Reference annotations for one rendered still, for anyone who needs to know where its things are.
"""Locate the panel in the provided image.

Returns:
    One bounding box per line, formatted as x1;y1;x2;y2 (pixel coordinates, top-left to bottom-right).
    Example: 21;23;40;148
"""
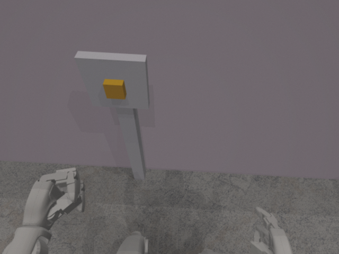
74;51;150;180

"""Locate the robot left thigh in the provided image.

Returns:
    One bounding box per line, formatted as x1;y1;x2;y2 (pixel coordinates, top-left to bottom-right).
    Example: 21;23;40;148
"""
116;235;149;254

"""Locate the robot left forearm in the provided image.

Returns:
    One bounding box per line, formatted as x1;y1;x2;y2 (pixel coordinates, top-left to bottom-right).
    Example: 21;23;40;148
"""
2;225;52;254

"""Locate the right robot hand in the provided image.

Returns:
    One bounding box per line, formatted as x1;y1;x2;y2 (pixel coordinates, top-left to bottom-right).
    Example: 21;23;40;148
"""
251;207;293;254

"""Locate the left robot hand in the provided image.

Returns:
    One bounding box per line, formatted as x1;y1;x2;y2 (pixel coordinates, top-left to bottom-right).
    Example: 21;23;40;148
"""
22;168;85;230

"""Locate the button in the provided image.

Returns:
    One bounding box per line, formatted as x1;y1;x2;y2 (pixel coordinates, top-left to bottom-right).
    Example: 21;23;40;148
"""
103;79;127;99

